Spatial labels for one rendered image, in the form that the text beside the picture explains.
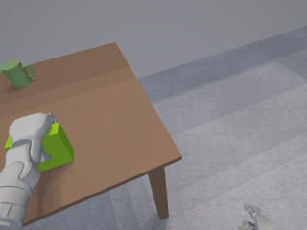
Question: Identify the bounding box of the sponge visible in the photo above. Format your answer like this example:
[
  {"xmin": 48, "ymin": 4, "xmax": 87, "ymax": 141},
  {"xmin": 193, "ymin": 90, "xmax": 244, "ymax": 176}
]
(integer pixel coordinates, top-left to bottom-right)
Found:
[{"xmin": 4, "ymin": 122, "xmax": 74, "ymax": 172}]

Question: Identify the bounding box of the robot left forearm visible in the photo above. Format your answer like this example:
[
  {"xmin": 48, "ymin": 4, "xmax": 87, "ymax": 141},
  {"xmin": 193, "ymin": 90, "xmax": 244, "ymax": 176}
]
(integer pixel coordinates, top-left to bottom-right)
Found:
[{"xmin": 0, "ymin": 136, "xmax": 43, "ymax": 230}]

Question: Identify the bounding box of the left robot hand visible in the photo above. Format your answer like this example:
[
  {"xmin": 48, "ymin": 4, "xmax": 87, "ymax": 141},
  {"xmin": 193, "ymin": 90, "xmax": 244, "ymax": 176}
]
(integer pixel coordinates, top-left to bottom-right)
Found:
[{"xmin": 9, "ymin": 112, "xmax": 57, "ymax": 163}]

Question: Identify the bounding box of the table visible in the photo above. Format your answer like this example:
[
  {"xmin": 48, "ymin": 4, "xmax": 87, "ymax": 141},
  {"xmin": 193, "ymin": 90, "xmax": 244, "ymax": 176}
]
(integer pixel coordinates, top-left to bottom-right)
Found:
[{"xmin": 0, "ymin": 42, "xmax": 182, "ymax": 228}]

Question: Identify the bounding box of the right robot hand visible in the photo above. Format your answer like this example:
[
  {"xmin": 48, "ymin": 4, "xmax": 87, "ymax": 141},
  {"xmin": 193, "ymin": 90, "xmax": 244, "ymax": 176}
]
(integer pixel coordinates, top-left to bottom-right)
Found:
[{"xmin": 238, "ymin": 203, "xmax": 274, "ymax": 230}]

